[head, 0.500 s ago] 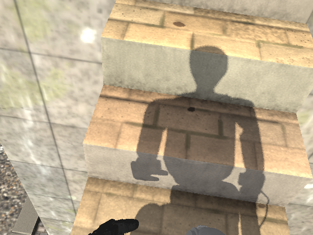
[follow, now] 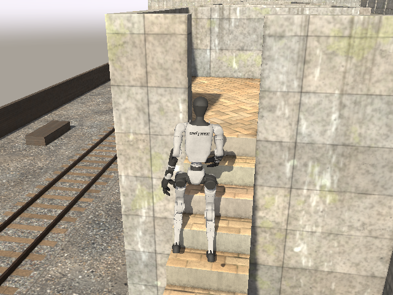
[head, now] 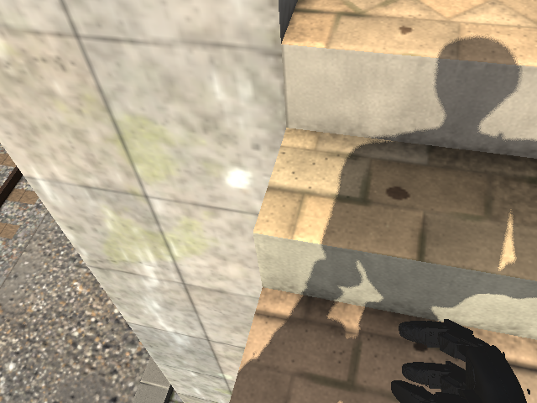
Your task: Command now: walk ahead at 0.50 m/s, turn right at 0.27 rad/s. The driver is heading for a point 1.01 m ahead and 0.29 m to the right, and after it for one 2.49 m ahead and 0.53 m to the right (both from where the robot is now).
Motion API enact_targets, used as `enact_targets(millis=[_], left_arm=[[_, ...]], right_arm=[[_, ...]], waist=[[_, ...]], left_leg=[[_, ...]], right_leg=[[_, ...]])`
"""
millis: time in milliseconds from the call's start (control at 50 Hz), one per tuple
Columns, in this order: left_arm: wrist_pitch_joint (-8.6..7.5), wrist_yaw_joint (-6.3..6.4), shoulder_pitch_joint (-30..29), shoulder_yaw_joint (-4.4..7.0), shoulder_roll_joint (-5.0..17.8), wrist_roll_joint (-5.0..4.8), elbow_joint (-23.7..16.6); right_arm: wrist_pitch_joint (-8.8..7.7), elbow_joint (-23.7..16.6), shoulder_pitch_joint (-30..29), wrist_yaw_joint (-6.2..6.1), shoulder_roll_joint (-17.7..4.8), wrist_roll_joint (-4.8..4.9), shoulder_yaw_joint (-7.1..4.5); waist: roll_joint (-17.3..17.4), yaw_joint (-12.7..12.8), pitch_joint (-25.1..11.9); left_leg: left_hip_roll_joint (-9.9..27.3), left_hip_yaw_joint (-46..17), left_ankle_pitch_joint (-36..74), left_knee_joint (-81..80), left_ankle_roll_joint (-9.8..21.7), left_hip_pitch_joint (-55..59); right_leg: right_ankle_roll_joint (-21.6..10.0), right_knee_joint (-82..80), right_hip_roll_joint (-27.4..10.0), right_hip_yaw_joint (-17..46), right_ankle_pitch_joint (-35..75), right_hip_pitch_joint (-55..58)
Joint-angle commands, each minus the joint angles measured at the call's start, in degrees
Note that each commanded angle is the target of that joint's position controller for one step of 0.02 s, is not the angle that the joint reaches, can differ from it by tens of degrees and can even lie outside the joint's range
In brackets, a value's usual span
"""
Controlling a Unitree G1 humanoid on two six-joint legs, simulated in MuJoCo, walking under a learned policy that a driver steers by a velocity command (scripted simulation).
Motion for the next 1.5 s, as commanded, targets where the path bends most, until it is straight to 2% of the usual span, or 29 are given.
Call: enact_targets(millis=[20,40,160,240,280,300,400,420,440,480,520,540,560,580,600,620,640,680,720,760,800,820,840,900,1040,1240,1320,1400,1500], left_arm=[[-1.78,0.32,-7.7,3.82,14.1,-6.04,-9.9],[-1.65,2.32,-7.8,5.12,12.1,-7.73,-10.9],[-3.08,1.72,-44.7,-0.97,8.6,-4.63,-28.6],[-0.10,-4.62,-10.5,-1.64,9.2,-3.40,-16.7],[0.68,-3.02,-1.3,2.30,15.7,2.76,-6.5],[2.35,-1.59,-12.4,3.48,15.8,4.06,-11.3],[-2.19,1.45,-39.2,7.83,22.5,10.19,-25.7],[-3.77,3.85,-48.2,8.12,22.3,6.37,-30.4],[-2.46,3.97,-44.8,6.75,19.5,1.58,-30.8],[-0.08,-0.65,-37.5,2.23,13.5,-6.67,-32.4],[-1.55,-9.51,1.7,-1.33,10.5,3.80,-25.3],[0.50,-6.78,29.5,5.07,14.6,3.25,-8.8],[3.36,0.15,18.4,6.70,14.8,-0.91,0.9],[0.20,6.85,18.3,6.48,16.2,1.57,-5.4],[0.46,10.52,64.4,5.61,12.9,-8.48,11.2],[-3.68,14.51,86.5,1.34,7.5,-0.15,25.1],[-9.60,17.71,64.2,0.03,12.4,8.97,24.5],[-14.66,18.08,14.8,3.33,25.4,3.08,10.4],[-20.80,5.08,-46.1,3.07,22.8,-5.22,2.9],[-18.68,0.26,-28.9,7.69,28.0,-7.35,22.2],[-13.27,3.51,24.0,7.07,19.4,-7.09,35.9],[-10.07,1.46,14.4,4.21,7.6,2.01,24.4],[-8.67,-0.05,-3.1,4.35,7.1,10.70,17.8],[-1.28,1.81,17.1,2.38,4.4,2.25,21.1],[5.29,3.51,-3.5,-0.95,2.8,-2.19,4.8],[9.21,3.81,4.9,-2.31,6.2,-1.43,-0.9],[9.08,2.11,-9.1,-2.99,6.1,-1.75,0.0],[4.63,2.70,-11.5,-4.51,4.3,1.22,-3.7],[4.23,3.14,-8.4,-2.62,6.3,-0.13,-10.6]], right_arm=[[1.28,3.5,15.0,-1.88,-6.0,0.34,-3.91],[3.10,8.8,21.1,-1.64,-14.9,-2.80,-6.01],[-3.07,17.5,42.6,-6.76,-20.6,-8.60,-8.94],[-5.55,4.6,1.9,-9.03,-16.5,-4.57,-9.24],[-5.81,-0.5,-8.5,-5.69,-18.6,-0.42,-6.45],[-5.53,-5.4,-1.7,-3.44,-13.8,4.50,-4.05],[-3.24,5.2,42.0,-0.85,-19.3,-3.14,-4.97],[-3.84,15.5,59.2,-0.65,-12.0,-2.44,-5.22],[-3.37,26.6,58.6,0.97,-11.8,-4.33,-6.33],[-3.74,21.5,38.1,0.40,-0.7,-8.78,-2.30],[-7.55,6.3,17.5,-6.91,-16.8,-3.05,-9.05],[-8.59,-4.6,-6.2,-11.43,-32.9,5.77,-14.43],[-7.80,-12.9,-23.9,-13.50,-35.5,5.02,-12.56],[-5.53,-20.7,-11.8,-11.31,-23.1,11.83,-9.31],[-8.24,-25.4,-47.6,-8.83,-22.1,3.19,-4.28],[-14.42,-30.3,-63.6,-4.46,-16.3,1.45,-5.06],[-14.76,-17.2,-42.7,-0.19,-12.9,3.20,-5.38],[-9.38,15.3,2.6,10.47,-4.1,-3.87,-7.55],[-4.45,21.4,23.7,4.70,4.0,0.40,-5.80],[1.81,33.4,-7.3,-0.85,-13.2,3.82,-8.92],[2.47,31.4,-32.2,-3.34,-6.6,-2.59,-5.53],[1.64,36.5,-11.8,-4.60,-2.6,-7.82,-2.97],[0.07,38.5,-3.4,-4.20,-3.6,-2.64,-2.72],[-0.40,42.0,-2.5,-5.00,-11.2,5.13,-4.43],[-0.42,38.9,-2.0,-2.58,-7.5,-3.55,-3.05],[1.93,26.1,7.8,-9.29,-21.5,-3.22,-7.04],[5.98,16.5,15.4,-4.03,-11.7,-6.54,-5.23],[4.48,13.1,25.5,-3.51,-4.2,-7.68,-2.67],[3.98,7.4,19.7,-4.48,-8.4,-6.14,-2.56]], waist=[[-2.2,-8.9,-10.9],[24.9,-7.6,0.0],[15.0,-19.6,-18.8],[3.6,7.7,-19.6],[-31.4,9.5,6.3],[-32.8,-0.1,-11.6],[-10.0,-27.3,-9.5],[21.5,-36.7,-4.3],[52.3,-25.6,13.2],[21.4,4.2,4.1],[15.2,23.5,-7.5],[-53.8,42.3,-5.5],[-52.5,30.3,-3.7],[-62.3,24.7,-41.4],[-37.1,49.1,-54.9],[-49.7,52.2,-58.5],[-17.8,35.3,-53.3],[28.3,5.0,-68.6],[33.6,-34.6,-61.3],[72.2,-23.0,-32.4],[52.7,-0.2,-31.1],[45.3,-1.0,-27.7],[34.1,-9.6,-9.8],[14.9,-3.6,-23.0],[-2.7,6.3,6.6],[-3.8,15.1,-5.6],[-22.1,0.0,6.0],[4.7,-5.9,7.8],[-6.3,-1.5,2.3]], left_leg=[[1.6,5.9,42.3,-54.1,-4.1,35.1],[8.7,2.8,86.2,-43.0,1.5,61.7],[24.8,-4.6,134.7,0.1,9.9,96.3],[12.9,-3.8,93.0,17.4,3.7,35.4],[0.6,7.1,-26.7,28.5,-1.9,-37.3],[-0.8,11.1,-32.5,16.3,-3.2,-52.4],[-4.4,11.9,-20.6,-53.9,-1.1,-20.8],[5.1,5.4,29.9,-75.1,6.9,8.0],[9.3,6.3,93.2,-78.3,11.7,57.6],[4.4,17.8,175.2,-53.0,2.6,52.7],[-13.8,22.9,232.6,16.2,-41.9,-14.3],[-24.5,4.5,61.5,96.2,-45.4,-80.9],[-22.3,-20.9,-57.2,121.2,-24.1,-76.8],[-17.5,-59.1,-82.3,151.2,-24.4,-112.5],[-7.4,-41.5,-77.0,127.4,-21.5,-124.0],[-6.6,-29.8,-90.1,137.8,-23.2,-155.7],[-13.1,-20.5,-90.8,143.3,-13.2,-180.9],[-13.3,-10.4,-66.0,134.0,0.1,-151.3],[4.3,-26.9,-56.0,77.1,-3.2,-60.6],[3.5,-0.8,-4.6,43.9,-2.8,32.0],[6.9,-11.8,-27.3,31.7,2.4,37.8],[0.5,-5.9,-29.8,26.7,0.8,41.1],[-1.4,-0.3,-28.5,4.2,-2.4,12.9],[15.1,-17.9,46.0,-1.4,-10.5,43.6],[8.4,8.6,30.4,-26.2,-6.4,0.7],[19.7,18.6,87.0,-20.0,4.6,22.6],[-5.8,9.8,-12.9,26.2,0.3,-4.2],[-5.1,-3.3,-11.8,44.8,-1.1,-11.7],[-6.0,-3.4,-5.2,35.4,-2.3,-16.1]], right_leg=[[-0.1,35.4,9.5,6.1,13.5,-2.8],[7.3,66.8,16.6,-2.4,-39.5,-46.2],[0.6,100.2,7.7,-1.6,-59.2,-96.2],[-3.9,-11.1,-2.3,23.5,-17.1,-15.5],[2.4,-7.3,-1.7,6.8,55.3,39.1],[-4.0,12.6,-3.6,13.4,76.8,59.9],[16.1,65.2,9.2,4.0,128.1,35.2],[14.2,107.1,17.2,-2.4,64.7,-0.3],[9.8,120.3,29.8,-15.9,-51.2,-53.3],[-2.3,77.8,29.1,-18.2,-69.9,-40.7],[1.5,5.5,36.2,-38.9,-49.3,25.1],[-10.9,-13.7,13.1,-7.1,11.0,80.1],[-10.6,-3.3,-0.9,5.4,45.2,69.1],[-23.1,23.8,-38.7,51.7,94.8,118.1],[-5.2,32.3,-28.5,31.7,106.0,142.2],[0.6,36.2,-27.2,21.0,135.4,161.4],[-4.1,29.9,-27.3,19.2,148.8,177.5],[-10.6,12.6,-25.3,7.1,135.7,156.3],[-5.6,-7.6,-34.4,-9.6,54.1,31.4],[-2.0,-10.0,-22.2,-16.6,-17.1,-71.0],[2.2,41.2,-8.6,-14.3,-30.6,-74.1],[1.7,68.2,-2.6,-14.8,-23.8,-76.0],[-1.1,72.7,-6.7,-6.9,-16.9,-59.8],[4.5,95.0,-1.9,1.2,-11.9,-76.5],[2.2,89.5,3.8,-6.9,-10.3,-53.1],[-7.7,53.7,1.5,-8.7,-40.8,-24.9],[-12.7,9.2,3.7,26.8,-21.3,-22.3],[-5.4,20.4,6.4,24.9,-17.7,-35.0],[8.5,13.6,6.2,26.4,24.7,-16.5]])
